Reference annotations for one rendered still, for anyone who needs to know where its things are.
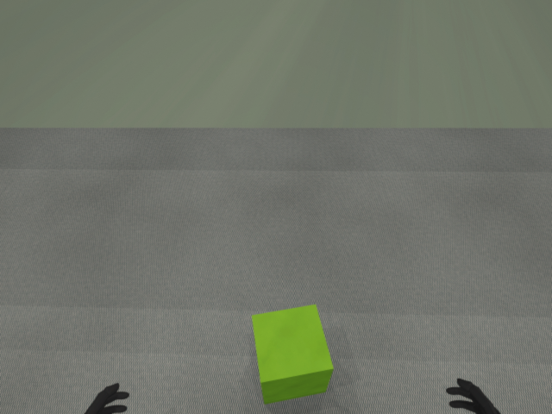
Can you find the robot right hand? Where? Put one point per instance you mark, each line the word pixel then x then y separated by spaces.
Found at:
pixel 480 405

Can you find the robot left hand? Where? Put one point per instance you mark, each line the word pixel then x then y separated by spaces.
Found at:
pixel 108 395

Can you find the carton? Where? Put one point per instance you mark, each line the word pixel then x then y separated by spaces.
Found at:
pixel 292 353

